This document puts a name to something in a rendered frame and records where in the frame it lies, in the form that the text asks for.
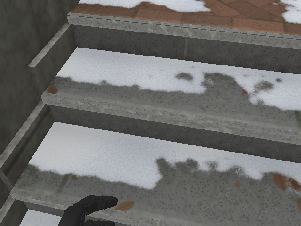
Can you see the left robot hand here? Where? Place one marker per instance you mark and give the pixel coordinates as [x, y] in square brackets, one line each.
[75, 215]

